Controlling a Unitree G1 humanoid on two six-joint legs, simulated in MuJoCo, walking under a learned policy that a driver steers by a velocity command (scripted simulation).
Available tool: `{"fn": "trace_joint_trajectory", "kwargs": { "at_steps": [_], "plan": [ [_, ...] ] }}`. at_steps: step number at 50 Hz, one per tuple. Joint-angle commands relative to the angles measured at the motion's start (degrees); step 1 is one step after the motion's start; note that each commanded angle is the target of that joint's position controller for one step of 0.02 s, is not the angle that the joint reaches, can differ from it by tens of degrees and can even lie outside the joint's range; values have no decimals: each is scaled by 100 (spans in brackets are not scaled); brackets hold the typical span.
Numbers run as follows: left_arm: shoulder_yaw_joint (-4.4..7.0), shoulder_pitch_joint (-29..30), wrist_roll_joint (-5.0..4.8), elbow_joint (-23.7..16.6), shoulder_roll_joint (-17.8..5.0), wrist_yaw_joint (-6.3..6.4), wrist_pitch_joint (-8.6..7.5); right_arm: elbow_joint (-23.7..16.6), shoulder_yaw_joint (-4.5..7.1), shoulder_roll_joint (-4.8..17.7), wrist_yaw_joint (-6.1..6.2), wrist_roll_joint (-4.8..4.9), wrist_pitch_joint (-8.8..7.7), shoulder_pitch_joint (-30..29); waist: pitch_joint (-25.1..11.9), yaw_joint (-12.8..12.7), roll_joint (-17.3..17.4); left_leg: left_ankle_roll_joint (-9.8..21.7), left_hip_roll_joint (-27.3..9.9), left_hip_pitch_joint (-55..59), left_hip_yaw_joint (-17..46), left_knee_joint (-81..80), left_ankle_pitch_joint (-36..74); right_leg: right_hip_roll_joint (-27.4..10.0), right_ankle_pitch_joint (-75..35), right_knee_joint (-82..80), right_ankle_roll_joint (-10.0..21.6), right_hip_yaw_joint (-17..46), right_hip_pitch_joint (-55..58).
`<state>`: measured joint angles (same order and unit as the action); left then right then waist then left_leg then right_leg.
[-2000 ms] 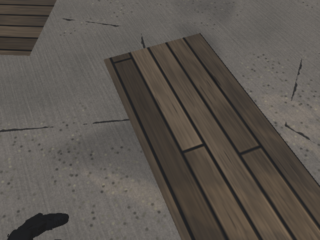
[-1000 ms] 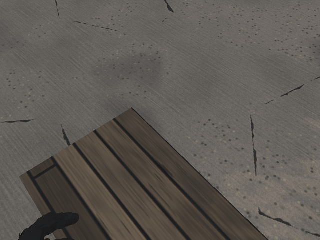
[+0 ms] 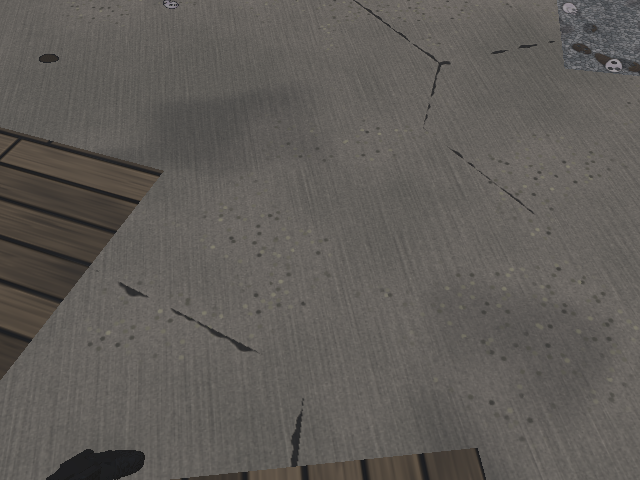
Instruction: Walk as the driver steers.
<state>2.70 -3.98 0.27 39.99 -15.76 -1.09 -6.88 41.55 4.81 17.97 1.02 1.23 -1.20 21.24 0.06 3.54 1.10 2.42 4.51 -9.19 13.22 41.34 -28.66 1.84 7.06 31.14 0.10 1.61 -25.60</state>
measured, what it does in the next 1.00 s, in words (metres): walks ahead, turning left: left foot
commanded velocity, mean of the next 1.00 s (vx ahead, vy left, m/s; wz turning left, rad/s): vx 0.50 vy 0.00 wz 0.38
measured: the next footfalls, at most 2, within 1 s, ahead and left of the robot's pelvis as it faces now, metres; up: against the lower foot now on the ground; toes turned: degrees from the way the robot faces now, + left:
left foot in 0.50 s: +0.38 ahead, +0.18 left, +0.00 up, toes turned +20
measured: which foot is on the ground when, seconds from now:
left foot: up 0.00-0.48, down 0.50-1.00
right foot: down 0.00-0.52, up 0.54-1.00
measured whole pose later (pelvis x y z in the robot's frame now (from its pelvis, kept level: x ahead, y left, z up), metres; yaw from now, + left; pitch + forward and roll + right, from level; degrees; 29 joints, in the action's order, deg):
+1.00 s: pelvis +0.52 +0.12 +0.01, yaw +21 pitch +2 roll +2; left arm 1.5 -2.9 -0.5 43.2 -15.1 -2.9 -4.9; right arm 46.9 3.7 16.7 0.2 0.9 -2.9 21.9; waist 0.9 4.1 -2.4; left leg 1.8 3.5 4.0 0.6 15.3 -21.4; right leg -3.0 -1.1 29.4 1.1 0.2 -32.1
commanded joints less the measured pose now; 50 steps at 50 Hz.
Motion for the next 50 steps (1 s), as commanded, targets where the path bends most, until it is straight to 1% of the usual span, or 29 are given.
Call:
{"fn": "trace_joint_trajectory", "kwargs": {
  "at_steps": [1, 2, 3, 4, 6, 7, 8, 10, 15, 19, 20, 22, 23, 24, 25, 26, 27, 28, 29, 30, 31, 32, 33, 35, 38, 42, 46, 49, 50],
  "plan": [
    [388, -1423, -25, -31, -1125, -20, 1, -518, 23, 598, 18, 149, -134, 431, -844, -608, -1458, -58, -325, -3621, -161, 3184, -279, -2490, 3401, -1739, 1178, 4449, 3692],
    [304, -1208, -53, -62, -832, 6, 36, -563, 92, 806, 13, 88, -99, -102, -315, -700, -989, -88, -490, -3683, -319, 3290, 260, -2257, 2824, -1687, 959, 3418, 3160],
    [252, -986, 0, -83, -712, 12, 56, -559, 95, 734, 17, 26, -67, -295, -116, -616, -604, -131, -678, -3432, -410, 3163, 671, -1996, 1882, -1705, 855, 2630, 2646],
    [219, -865, 28, -28, -599, 31, 70, -616, 110, 668, -2, -20, -62, -449, 59, -561, -595, -158, -828, -3330, -414, 2916, 928, -1820, 1238, -1774, 864, 2116, 2314],
    [200, -840, 35, 63, -526, 68, 41, -642, 99, 478, -69, 43, -20, -451, 84, -481, -853, -194, -1008, -2991, -566, 2644, 1176, -1578, 513, -1975, 817, 1314, 2009],
    [203, -901, 18, 112, -510, 76, 22, -646, 88, 378, -72, 40, 6, -484, 70, -507, -752, -194, -1011, -3011, -633, 2609, 1280, -1503, 276, -2048, 816, 1024, 2031],
    [236, -946, 12, 172, -642, 82, 3, -737, 65, 302, -84, 44, 24, -577, 111, -486, -816, -238, -1053, -3124, -653, 2458, 1399, -1605, 58, -2127, 914, 895, 2006],
    [280, -1009, 9, 268, -758, 97, 10, -853, 31, 234, -104, 25, 31, -825, 176, -534, -641, -324, -1098, -3400, -665, 2009, 1676, -1690, -429, -2208, 1027, 571, 2167],
    [308, -1087, -9, 416, -931, 137, 105, -993, -37, 90, -248, 12, -37, -1453, 290, -737, -477, -285, -1035, -3202, -1040, 561, 2844, -1551, -1125, -2232, 869, -435, 2401],
    [346, -1404, -89, 612, -1099, 150, 217, -1230, -89, 11, -399, 32, -66, -2074, 534, -908, -410, -99, -925, -3066, -1420, -239, 2842, -1713, -1493, -2134, 795, -837, 2807],
    [361, -1423, -121, 641, -1147, 149, 253, -1281, -76, 47, -430, 35, -64, -2131, 545, -872, -430, -16, -868, -2987, -1506, -370, 2665, -1762, -1867, -2016, 757, -926, 2950],
    [403, -1429, -187, 672, -1303, 171, 315, -1323, 2, 197, -452, -1, -45, -1996, 322, -649, -589, 220, -545, -2382, -1772, -518, 2105, -1798, -3688, -1439, 675, -1115, 3126],
    [425, -1440, -220, 691, -1396, 188, 345, -1280, 74, 326, -440, -26, -25, -1690, 84, -412, -692, 366, -331, -1864, -1884, -554, 1811, -1804, -4640, -899, 647, -1176, 3169],
    [421, -1377, -238, 700, -1432, 202, 377, -1103, 204, 538, -407, -26, -6, -970, -314, 48, -635, 559, -124, -880, -1928, -845, 1936, -1712, -4995, 4, 556, -1282, 2982],
    [352, -1356, -206, 696, -1297, 218, 366, -821, 363, 809, -306, -11, 30, -15, -770, 549, -433, 763, -120, 713, -1680, -1140, 2335, -1527, -4307, 1234, 382, -1379, 2095],
    [105, -1797, 59, 452, -596, 145, 283, -680, 461, 1422, -197, -20, 33, 425, -1413, 261, 991, 1490, -1661, 3077, 755, -1026, 2292, -861, 145, 3403, 80, -1332, -373],
    [14, -1877, -27, 454, -560, 58, 101, -793, 372, 1324, -222, 0, -51, 461, -2447, 189, 1068, 2220, -2616, 3574, 3296, -2056, 1277, -139, 2775, 4634, 2, -130, -1331],
    [179, -1122, -298, 321, -1079, 4, 16, -737, 241, 929, -271, -57, -120, 280, -1768, 415, 445, 1822, -2417, 3053, 2544, -2341, 1180, -442, 2355, 4849, 68, 274, -1836],
    [148, -778, -349, 162, -1018, 2, -33, -701, 191, 824, -280, -53, -168, -67, -980, 246, 344, 1586, -2204, 2146, 1714, -2421, 1513, -670, 1864, 4496, 142, 182, -1914],
    [143, -728, -230, 224, -939, 49, -32, -682, 123, 635, -278, -50, -196, -448, -529, -5, 25, 1393, -1944, 1306, 1069, -2502, 2078, -903, 1460, 4038, 117, 142, -1673],
    [165, -874, -132, 295, -925, 71, 19, -707, 59, 470, -273, -109, -229, -700, -309, -227, 116, 1321, -1768, 685, 655, -2674, 2587, -1045, 1146, 3734, 70, 169, -1299],
    [165, -1081, -111, 363, -892, 61, 83, -720, 44, 444, -267, -151, -264, -804, -293, -383, 286, 1342, -1688, 319, 461, -2805, 2959, -1105, 996, 3613, 4, 196, -948],
    [155, -1221, -95, 426, -802, 63, 147, -677, 48, 437, -261, -138, -305, -860, -304, -466, 268, 1375, -1641, 120, 299, -2958, 3072, -1121, 892, 3447, -79, 168, -808],
    [139, -1097, -58, 432, -676, 86, 247, -541, 52, 492, -235, -121, -375, -800, -135, -498, 138, 1343, -1533, -127, -102, -3155, 3334, -1111, 541, 3061, -204, 100, -893],
    [95, -546, -11, 262, -544, 90, 259, -343, 62, 574, -155, -117, -380, -566, 73, -330, 152, 1202, -1395, -26, -499, -3255, 3535, -1080, -443, 2044, -325, 88, -1246],
    [20, 215, -68, 87, -381, -8, 180, -86, 66, 684, -103, -77, -349, -232, 283, -18, 193, 985, -1324, 99, -757, -3333, 2963, -808, -1519, 627, -254, -67, -1012],
    [12, 695, -99, -111, -449, -137, 125, 215, 92, 743, -84, -35, -277, 115, 466, 119, 213, 955, -1676, 849, -607, -3059, 2998, -666, -1286, -2, -48, -18, -1232],
    [53, 520, -83, -127, -585, -208, 92, 344, 130, 822, -37, -16, -193, 114, 338, -74, 332, 793, -1875, 1367, -518, -2622, 3836, -534, -595, -243, 207, -69, -960],
    [101, 225, -77, -58, -686, -199, 85, 349, 142, 874, -24, -23, -167, 36, 141, -250, 418, 719, -1818, 1424, -565, -2268, 4707, -374, -361, -272, 314, -213, -483]
  ]
}}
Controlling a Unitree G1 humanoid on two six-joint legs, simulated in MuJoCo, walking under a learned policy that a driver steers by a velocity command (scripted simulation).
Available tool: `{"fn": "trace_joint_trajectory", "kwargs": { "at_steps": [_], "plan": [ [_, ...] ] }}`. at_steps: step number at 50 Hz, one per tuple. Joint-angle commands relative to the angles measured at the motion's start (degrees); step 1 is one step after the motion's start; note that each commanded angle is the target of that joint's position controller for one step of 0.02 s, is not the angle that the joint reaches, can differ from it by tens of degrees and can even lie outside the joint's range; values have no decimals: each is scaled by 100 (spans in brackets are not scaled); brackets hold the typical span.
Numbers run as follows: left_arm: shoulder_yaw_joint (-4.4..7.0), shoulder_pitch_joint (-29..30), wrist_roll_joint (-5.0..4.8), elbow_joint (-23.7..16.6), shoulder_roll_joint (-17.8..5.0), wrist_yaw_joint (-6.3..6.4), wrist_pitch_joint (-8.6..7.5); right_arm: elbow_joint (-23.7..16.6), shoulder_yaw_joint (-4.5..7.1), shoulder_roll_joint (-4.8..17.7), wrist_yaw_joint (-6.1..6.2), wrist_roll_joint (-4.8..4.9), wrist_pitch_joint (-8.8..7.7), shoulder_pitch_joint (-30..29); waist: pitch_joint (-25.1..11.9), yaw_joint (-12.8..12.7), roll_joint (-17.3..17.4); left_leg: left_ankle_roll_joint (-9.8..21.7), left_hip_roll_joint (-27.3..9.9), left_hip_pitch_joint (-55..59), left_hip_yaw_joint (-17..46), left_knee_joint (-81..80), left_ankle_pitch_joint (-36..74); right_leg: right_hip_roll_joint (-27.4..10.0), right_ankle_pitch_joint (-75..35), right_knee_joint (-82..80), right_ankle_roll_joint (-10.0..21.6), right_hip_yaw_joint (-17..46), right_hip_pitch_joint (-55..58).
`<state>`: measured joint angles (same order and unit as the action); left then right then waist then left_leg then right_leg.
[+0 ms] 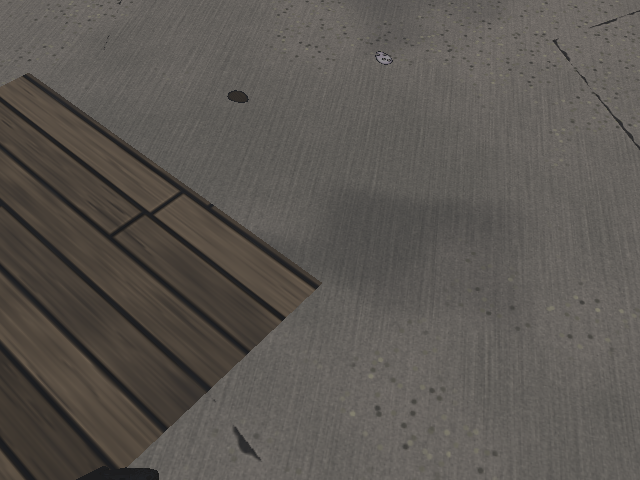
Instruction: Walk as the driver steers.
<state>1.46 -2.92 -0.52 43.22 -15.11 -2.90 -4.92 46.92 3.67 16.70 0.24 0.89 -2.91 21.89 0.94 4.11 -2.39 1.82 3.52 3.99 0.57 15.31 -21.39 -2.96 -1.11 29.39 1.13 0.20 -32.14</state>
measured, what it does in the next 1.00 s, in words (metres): walks ahead, turning right: right foot, then left foot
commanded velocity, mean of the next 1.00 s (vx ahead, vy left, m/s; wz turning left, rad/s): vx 0.20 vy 0.00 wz -0.41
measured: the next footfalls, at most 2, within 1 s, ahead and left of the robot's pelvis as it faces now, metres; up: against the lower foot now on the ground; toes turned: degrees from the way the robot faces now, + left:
right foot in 0.04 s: +0.20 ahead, -0.12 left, +0.00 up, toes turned -1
left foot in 0.48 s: +0.42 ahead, +0.07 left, +0.00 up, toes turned -15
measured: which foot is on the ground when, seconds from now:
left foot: down 0.00-0.06, up 0.08-0.46, down 0.48-0.92, up 0.94-1.00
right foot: up 0.00-0.02, down 0.04-0.48, up 0.50-0.90, down 0.92-1.00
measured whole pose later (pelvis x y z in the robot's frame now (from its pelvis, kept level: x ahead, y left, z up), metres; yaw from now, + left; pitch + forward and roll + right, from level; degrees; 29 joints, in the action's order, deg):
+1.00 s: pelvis +0.27 -0.04 +0.00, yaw -29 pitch +1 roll +2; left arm 4.2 -12.4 0.8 38.4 -17.4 0.3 2.7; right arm 45.4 4.8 18.1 1.5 -0.4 1.3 5.5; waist 3.1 -0.1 1.6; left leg -3.1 -2.9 -27.2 -2.5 52.1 -27.2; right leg -0.1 16.6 33.1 2.1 0.8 -18.0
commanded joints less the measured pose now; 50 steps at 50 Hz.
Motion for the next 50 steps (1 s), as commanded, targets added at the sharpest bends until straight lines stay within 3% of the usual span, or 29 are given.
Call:
{"fn": "trace_joint_trajectory", "kwargs": {
  "at_steps": [1, 2, 3, 4, 5, 6, 7, 9, 11, 13, 15, 19, 23, 24, 25, 26, 27, 28, 29, 32, 37, 41, 43, 45, 46, 47, 48, 49, 50],
  "plan": [
    [329, -553, 14, -187, -922, 19, -114, -191, 237, 988, 64, -6, 40, -134, -379, -688, 729, 654, -1485, 2, 507, 1141, 4863, 308, 394, -221, 372, -272, 1130],
    [441, -1486, 54, 38, -1219, 68, -106, -249, 144, 804, 84, -63, 59, -102, -1146, -1069, 543, 464, -1182, -711, 272, 2428, 4419, -58, 132, 36, 636, 63, 2720],
    [585, -2153, 140, 139, -1780, 101, -81, -377, -30, 243, 37, -72, -33, 638, -2106, -914, -712, -16, -324, -3049, -25, 4750, 2121, -1547, 949, -70, 1577, 2574, 5119],
    [488, -2351, -5, 251, -1407, 66, -59, -304, -48, 315, 12, -64, -151, 516, -2453, -1033, -1265, -94, 110, -4062, 561, 5691, -1111, -1863, 1791, -1045, 1882, 4312, 5594],
    [375, -1950, -77, 188, -1120, 75, -47, -452, 71, 784, -37, 62, -243, -11, -1574, -1036, -845, -24, -296, -4702, 696, 6128, -935, -1692, 2405, -1203, 1584, 3734, 5044],
    [340, -1541, -42, 86, -988, 100, -14, -587, 56, 799, -50, 101, -309, -482, -932, -946, -400, 30, -574, -4782, 509, 5938, -434, -1457, 2263, -1316, 1403, 3051, 4209],
    [292, -1221, 13, 40, -861, 95, 11, -641, 63, 748, -28, -7, -331, -819, -354, -808, 28, 42, -767, -4648, 374, 5485, -39, -1186, 1710, -1504, 1279, 2467, 3316],
    [240, -970, 107, -64, -724, 96, -17, -629, 86, 661, -9, -121, -294, -646, -165, -470, -177, -78, -935, -3961, 398, 4954, 315, -960, -7, -1657, 1316, 2024, 2457],
    [272, -889, 99, -51, -820, 137, -29, -583, 61, 459, 46, -179, -191, -428, -287, -243, -72, -293, -884, -3558, 312, 4558, 329, -854, -1440, -1711, 1420, 1516, 2059],
    [369, -874, 62, -27, -1088, 210, -20, -702, 3, 358, 102, -176, -128, -684, -179, -239, -201, -506, -759, -3445, 197, 3763, 605, -770, -2659, -1584, 1448, 1075, 1741],
    [420, -1028, -19, 25, -1160, 284, 70, -767, -11, 309, 111, -179, -111, -1077, -304, -362, -174, -546, -526, -3149, 132, 2892, 1451, -425, -2432, -1416, 1147, 749, 1656],
    [457, -1382, -101, 122, -1178, 407, 293, -925, 0, 346, 48, -104, -95, -1700, -479, -601, -316, -564, -240, -2876, 309, 1844, 2183, -434, -1538, -1068, 929, 1125, 1964],
    [455, -1055, -92, -43, -1055, 498, 432, -832, 133, 644, 12, -145, -181, -1373, -514, -282, -419, -331, -296, -2210, 463, 939, 2285, -380, -429, -265, 630, 1806, 2086],
    [398, -1085, -63, -111, -838, 492, 436, -803, 174, 788, 43, -216, -225, -1178, -687, -231, -213, -127, -644, -1604, 582, 625, 2921, -41, 103, 289, 408, 1725, 1881],
    [293, -1230, 63, -236, -505, 479, 420, -837, 228, 1114, 120, -316, -210, -864, -1238, -230, 749, 292, -1805, -465, 1520, 830, 4744, 468, 1868, 1664, 126, 1195, 1186],
    [234, -2273, -1, -226, -358, 455, 409, -850, 241, 1179, 117, -342, -78, -908, -1802, -684, 2037, 1301, -2997, 513, 3020, 892, 5155, 964, 4434, 2862, -117, 725, 38],
    [359, -2348, -39, -60, -934, 459, 468, -923, 185, 825, 100, -206, 0, -1047, -1702, -581, 1502, 1385, -2887, 181, 3182, 655, 3929, 541, 4084, 3593, -291, 777, -232],
    [471, -1866, -82, -99, -1204, 488, 567, -974, 104, 556, 108, -186, 38, -1224, -1235, -460, 1078, 1156, -2484, -238, 2470, 591, 3115, 391, 3651, 3928, -401, 681, -394],
    [501, -1673, -90, -114, -1168, 538, 682, -984, 76, 518, 108, -206, 85, -1485, -974, -512, 838, 1003, -2192, -706, 1998, 448, 2481, 251, 3291, 3995, -488, 596, -390],
    [484, -1560, -62, -266, -907, 555, 857, -921, 91, 592, 155, -265, 155, -1829, -470, -591, 1147, 1009, -1763, -1826, 1003, -4, 1915, 144, 2620, 3814, -631, 285, 96],
    [394, -1123, -17, -576, -651, 458, 821, -767, 165, 728, 232, -200, 193, -1770, -688, -409, 1023, 1202, -1996, -1489, 486, -30, 2279, -76, 2272, 2564, -574, 110, 433],
    [409, -994, -24, -701, -751, 335, 844, -664, 243, 937, 162, -142, 259, -1780, -691, -368, 1076, 1148, -2147, -1446, 223, 45, 2270, -31, 2166, 1686, -374, -164, 1001],
    [441, -1069, -22, -717, -782, 273, 867, -601, 270, 1006, 130, -55, 285, -1813, -659, -470, 1075, 994, -2191, -1377, 121, 264, 2263, 27, 1979, 1027, -202, -277, 1311],
    [508, -1414, 4, -583, -840, 251, 871, -474, 266, 910, 124, 50, 322, -1722, -658, -647, 899, 541, -1970, -1685, -226, 853, 1797, 248, 1249, -59, 109, -380, 2097],
    [606, -1567, 20, -573, -1135, 302, 870, -356, 221, 666, 92, 12, 341, -1459, -512, -620, 139, 25, -1573, -2352, -686, 1773, 992, -138, 407, -738, 420, 392, 2636],
    [717, -1534, 2, -753, -1787, 425, 871, -563, 116, 330, 48, -304, 344, -1401, -395, -346, -1702, -634, -666, -4019, -1128, 3561, -1459, -1626, -1474, -840, 1229, 2479, 3281],
    [690, -1544, 241, -877, -1789, 365, 737, -769, 199, 575, 116, -251, 309, -2092, -557, -833, -1273, -618, -337, -4294, -81, 4564, -1756, -1939, -1067, -1137, 1936, 2975, 2591],
    [646, -1286, 275, -870, -1629, 340, 608, -758, 257, 715, 153, -115, 321, -2176, -421, -687, -764, -513, -459, -4318, 183, 4928, -1229, -1587, -583, -1210, 1704, 2468, 2460],
    [619, -934, 160, -891, -1470, 364, 539, -653, 290, 729, 194, -84, 339, -1974, -342, -483, -558, -453, -518, -4361, 269, 4897, -684, -1278, -267, -1158, 1343, 2095, 2423]
  ]
}}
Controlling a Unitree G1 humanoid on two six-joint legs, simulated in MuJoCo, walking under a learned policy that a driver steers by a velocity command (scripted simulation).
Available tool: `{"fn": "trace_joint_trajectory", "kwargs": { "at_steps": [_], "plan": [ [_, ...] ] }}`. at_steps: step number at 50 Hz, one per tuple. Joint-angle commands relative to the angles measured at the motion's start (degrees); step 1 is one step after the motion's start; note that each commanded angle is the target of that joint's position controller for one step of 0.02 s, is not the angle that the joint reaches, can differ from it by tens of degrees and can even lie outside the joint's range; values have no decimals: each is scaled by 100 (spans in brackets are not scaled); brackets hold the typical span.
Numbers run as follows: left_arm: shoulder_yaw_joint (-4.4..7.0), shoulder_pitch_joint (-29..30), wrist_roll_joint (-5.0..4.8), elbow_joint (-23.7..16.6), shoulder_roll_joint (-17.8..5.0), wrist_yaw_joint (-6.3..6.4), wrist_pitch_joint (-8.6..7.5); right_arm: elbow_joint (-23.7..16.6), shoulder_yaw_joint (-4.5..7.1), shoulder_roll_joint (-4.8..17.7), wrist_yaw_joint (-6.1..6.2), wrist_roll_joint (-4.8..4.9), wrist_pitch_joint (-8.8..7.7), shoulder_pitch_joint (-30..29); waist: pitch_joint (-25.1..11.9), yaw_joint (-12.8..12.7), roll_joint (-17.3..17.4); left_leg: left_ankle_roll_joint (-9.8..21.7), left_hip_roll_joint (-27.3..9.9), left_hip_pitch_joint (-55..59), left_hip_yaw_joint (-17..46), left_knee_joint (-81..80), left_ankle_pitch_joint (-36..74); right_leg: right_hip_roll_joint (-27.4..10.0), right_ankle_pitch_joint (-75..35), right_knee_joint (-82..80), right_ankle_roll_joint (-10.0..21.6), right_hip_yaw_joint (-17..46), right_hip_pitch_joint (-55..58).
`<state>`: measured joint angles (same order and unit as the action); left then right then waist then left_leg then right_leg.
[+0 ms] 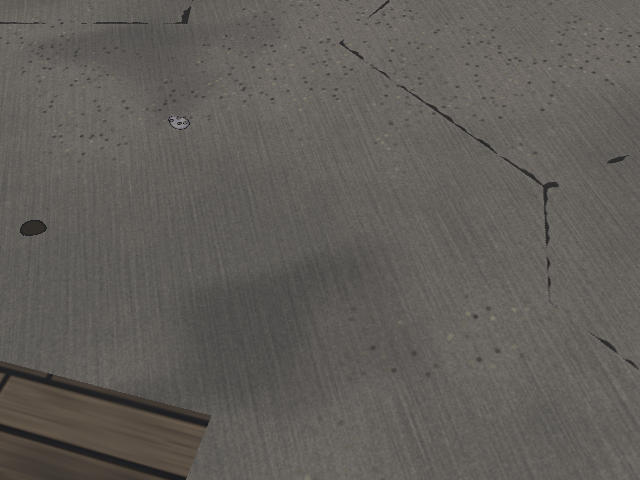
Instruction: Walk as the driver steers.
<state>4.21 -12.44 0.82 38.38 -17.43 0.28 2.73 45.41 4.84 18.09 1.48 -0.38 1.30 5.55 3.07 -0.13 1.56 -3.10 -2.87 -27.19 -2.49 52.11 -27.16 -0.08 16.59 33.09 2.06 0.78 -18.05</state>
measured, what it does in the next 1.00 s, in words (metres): walks ahead, turning right: left foot, then right foot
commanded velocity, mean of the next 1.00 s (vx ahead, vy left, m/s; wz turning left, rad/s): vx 0.14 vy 0.00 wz -0.32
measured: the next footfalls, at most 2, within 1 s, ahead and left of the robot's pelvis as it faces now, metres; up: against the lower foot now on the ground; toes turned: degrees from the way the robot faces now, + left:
left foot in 0.40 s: +0.09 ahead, +0.13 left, +0.00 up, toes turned -19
right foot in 0.74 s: +0.01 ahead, -0.11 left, +0.00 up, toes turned -16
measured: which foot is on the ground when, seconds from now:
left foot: up 0.00-0.38, down 0.40-0.74, up 0.76-1.00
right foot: down 0.00-0.40, up 0.42-0.72, down 0.74-1.00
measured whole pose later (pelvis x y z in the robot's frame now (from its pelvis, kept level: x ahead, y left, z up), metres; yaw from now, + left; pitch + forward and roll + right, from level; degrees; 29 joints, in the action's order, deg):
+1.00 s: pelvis +0.10 -0.02 +0.01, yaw -17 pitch +1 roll +0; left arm 2.6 -24.9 -0.4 44.2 -15.2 0.3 -3.0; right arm 44.6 3.0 18.3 -2.7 0.9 -4.3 7.4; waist 1.0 -3.7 2.3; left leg -0.4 -4.4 -34.4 -0.3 43.7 -7.2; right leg 1.0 15.6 12.2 0.9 1.4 2.2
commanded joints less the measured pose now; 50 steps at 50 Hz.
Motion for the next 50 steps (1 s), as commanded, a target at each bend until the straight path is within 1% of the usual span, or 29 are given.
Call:
{"fn": "trace_joint_trajectory", "kwargs": {
  "at_steps": [1, 2, 4, 9, 14, 16, 18, 19, 20, 21, 22, 23, 24, 25, 26, 28, 30, 32, 34, 36, 37, 38, 39, 40, 41, 43, 44, 47, 50],
  "plan": [
    [275, 209, -72, -452, -1026, 75, -240, -365, 198, 604, 121, -1, -64, -220, -608, -3, -828, 21, 80, -1214, 617, 1192, 186, -1407, -1983, -1473, 1035, 1865, 1047],
    [230, 318, -115, -476, -956, 109, -233, -345, 210, 604, 136, -45, -62, -137, -640, 65, -872, -31, 132, -1055, 605, 1285, 440, -1300, -2264, -1433, 1001, 1740, 950],
    [185, 224, -92, -496, -869, 155, -218, -354, 203, 525, 107, 5, -99, -65, -823, 88, -879, -92, 248, -860, 617, 1245, 719, -1179, -2560, -1375, 1031, 1673, 1043],
    [253, 46, -131, -515, -1029, 224, -159, -459, 116, 365, 43, 49, -152, -343, -769, -92, -978, -208, 363, -613, 734, -281, 876, -1062, -2089, -1240, 1039, 1980, 1290],
    [291, 190, -132, -609, -1109, 151, -85, -477, 122, 468, -70, 104, -230, -274, -739, -125, -1103, -149, 530, 185, 783, -1208, 626, -991, -2116, -1112, 1094, 2565, 933],
    [292, 287, -169, -644, -1098, 131, -58, -479, 134, 504, -117, 118, -280, -163, -789, -84, -1124, -85, 566, 446, 797, -1691, 654, -931, -2359, -978, 1043, 2829, 1012],
    [250, 494, -230, -685, -997, 151, -25, -369, 146, 505, -169, 101, -328, 210, -905, 138, -1067, 58, 495, 1119, 655, -2815, 1513, -739, -2328, -680, 795, 2739, 956],
    [209, 388, -227, -664, -867, 171, -24, -342, 173, 606, -169, 50, -338, 312, -946, 136, -888, 202, 190, 1677, 797, -3252, 2261, -527, -1743, -486, 539, 2576, 651],
    [119, 79, -113, -630, -568, 164, -38, -420, 216, 928, -143, -58, -317, 318, -1105, -60, 135, 597, -857, 2299, 1785, -3398, 3061, 13, -250, 448, 208, 1929, 69],
    [149, 26, -147, -758, -630, 174, -84, -383, 243, 1183, -143, -195, -272, 209, -703, -233, 1423, 1621, -1690, 2162, 2983, -3486, 3936, 866, 1873, 1269, -125, 1028, -979],
    [271, -41, -46, -643, -1075, 192, -126, -497, 169, 876, -132, -153, -304, 102, -684, -89, 1052, 2091, -2021, 1918, 3182, -3496, 3858, 546, 2165, 2530, -389, 1075, -1071],
    [355, -50, -104, -528, -1226, 176, -122, -536, 108, 699, -104, -83, -309, -70, -591, -135, 721, 1941, -1716, 1846, 2695, -3421, 3650, 501, 1830, 3059, -462, 1093, -1120],
    [345, -98, -114, -397, -1086, 194, -77, -540, 79, 625, -90, -16, -300, -225, -513, -197, 534, 1667, -1349, 1837, 2241, -3348, 3327, 479, 1542, 3209, -556, 1079, -1146],
    [315, -73, -99, -371, -962, 210, -38, -523, 45, 557, -79, 57, -298, -264, -441, -152, 544, 1562, -1222, 1926, 2065, -3301, 3315, 469, 1293, 3260, -629, 1116, -1273],
    [256, -48, -115, -345, -768, 199, -18, -480, 2, 506, -66, 68, -282, -213, -431, -125, 544, 1546, -1091, 1913, 1836, -3274, 3552, 474, 1151, 3172, -689, 1061, -1173],
    [114, 71, -131, -381, -450, 148, -42, -328, -42, 406, -54, 58, -242, 92, -577, 11, 701, 1441, -798, 2121, 1569, -3548, 1890, 263, 764, 2201, -711, 629, -998],
    [21, 405, -133, -462, -357, 85, -113, -263, 25, 705, -37, 96, -182, 275, -394, 277, 1073, 1436, -753, 2019, 1689, -3876, 570, 135, 834, 1332, -690, 96, -735],
    [11, 553, -175, -485, -428, 58, -216, -230, 74, 932, -34, 103, -154, 465, -246, 394, 1044, 1494, -886, 1846, 1826, -3946, 322, 132, 1050, 566, -569, -93, -345],
    [39, 282, -192, -322, -487, 43, -330, -186, 80, 1008, -63, 200, -159, 544, -184, 255, 812, 1497, -929, 1584, 1839, -3918, 242, 184, 380, -455, -343, -229, 308],
    [53, -207, -182, -59, -460, 45, -412, -155, 8, 829, -95, 230, -204, 526, -199, -38, 606, 1312, -768, 982, 1652, -3659, 353, 214, -362, -1336, -62, -274, 1423],
    [78, -656, -193, 39, -542, 81, -437, -195, -104, 500, -132, 161, -284, 400, -447, -266, 424, 1040, -577, 441, 1421, -3165, 385, -164, -297, -1321, 90, 192, 2273],
    [165, -1221, -138, 136, -933, 131, -448, -386, -258, -31, -196, 45, -398, 117, -725, -456, -652, 593, 66, -556, 560, -1652, 299, -1147, 276, -1517, 465, 1605, 3093],
    [305, -1412, -92, 193, -1395, 51, -475, -682, -208, 220, -186, 145, -521, -271, -383, -603, -1549, 436, 361, -1405, 153, -756, -405, -2057, 1127, -2148, 1204, 3116, 2694],
    [218, -1300, -72, 173, -1068, 31, -569, -680, -68, 643, -186, 230, -579, -352, 114, -584, -1144, 434, 34, -1910, 464, 148, -476, -2147, 1561, -2362, 1445, 3341, 2504],
    [129, -1149, -72, 161, -796, 28, -638, -582, -27, 715, -232, 279, -611, -159, 277, -441, -1068, 518, -117, -2149, 577, 487, -102, -1931, 1665, -2410, 1303, 2996, 2504],
    [80, -956, -131, 138, -680, 16, -684, -478, -22, 627, -298, 212, -654, -60, 399, -333, -939, 556, -307, -2409, 546, 507, 668, -1658, 887, -2541, 1085, 2361, 2574],
    [50, -946, -112, 125, -620, 20, -679, -474, -36, 542, -334, 167, -668, -137, 380, -322, -792, 529, -343, -2290, 495, 391, 995, -1508, 320, -2606, 995, 2015, 2470],
    [66, -912, -121, 142, -672, 24, -665, -546, -154, 237, -431, 110, -687, -379, 278, -340, -752, 273, -224, -1625, 208, -506, 1878, -1155, -859, -2683, 936, 1114, 1958],
    [113, -1122, -139, 252, -824, 28, -670, -707, -237, 124, -473, 136, -675, -787, 323, -457, -767, 178, -16, -835, 61, -1470, 2565, -1057, -1146, -2703, 869, 687, 1429]
  ]
}}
